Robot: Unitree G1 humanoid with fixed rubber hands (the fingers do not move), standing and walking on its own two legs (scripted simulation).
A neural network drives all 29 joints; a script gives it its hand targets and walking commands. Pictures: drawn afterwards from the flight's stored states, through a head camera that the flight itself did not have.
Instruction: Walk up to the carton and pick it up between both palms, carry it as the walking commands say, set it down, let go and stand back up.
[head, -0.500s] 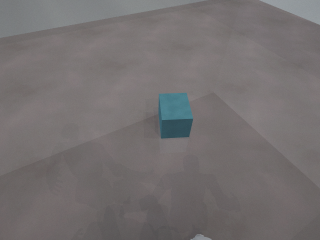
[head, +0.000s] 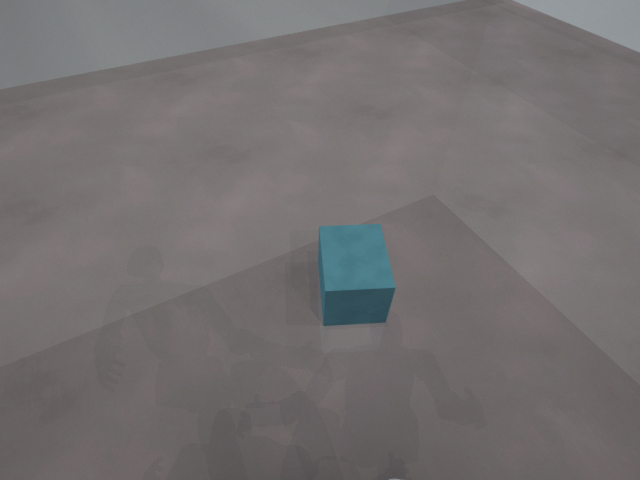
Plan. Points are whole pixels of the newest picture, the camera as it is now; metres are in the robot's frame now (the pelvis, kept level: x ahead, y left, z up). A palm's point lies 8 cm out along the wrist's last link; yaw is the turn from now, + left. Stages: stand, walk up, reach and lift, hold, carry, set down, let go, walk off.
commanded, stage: walk up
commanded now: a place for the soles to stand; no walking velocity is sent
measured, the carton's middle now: (352, 274) +0.89 -0.09 -0.64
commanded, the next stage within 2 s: none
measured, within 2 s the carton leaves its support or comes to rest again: neither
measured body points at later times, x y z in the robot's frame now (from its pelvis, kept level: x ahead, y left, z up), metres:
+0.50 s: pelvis +0.20 -0.01 -0.01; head +0.22 +0.00 +0.44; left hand +0.25 +0.32 -0.12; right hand +0.31 -0.34 -0.09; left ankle +0.26 +0.10 -0.71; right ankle +0.17 -0.14 -0.68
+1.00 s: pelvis +0.36 -0.04 -0.01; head +0.37 -0.03 +0.44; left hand +0.43 +0.30 -0.11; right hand +0.45 -0.37 -0.10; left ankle +0.43 +0.09 -0.71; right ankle +0.37 -0.16 -0.71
